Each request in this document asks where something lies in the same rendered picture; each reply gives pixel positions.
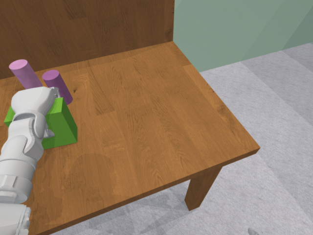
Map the sponge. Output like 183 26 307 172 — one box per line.
4 97 78 149

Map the left robot hand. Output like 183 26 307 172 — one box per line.
11 87 61 138

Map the left robot forearm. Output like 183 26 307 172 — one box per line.
0 110 46 204

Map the left robot upper arm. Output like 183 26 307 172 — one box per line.
0 203 31 235

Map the table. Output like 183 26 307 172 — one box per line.
0 0 260 235

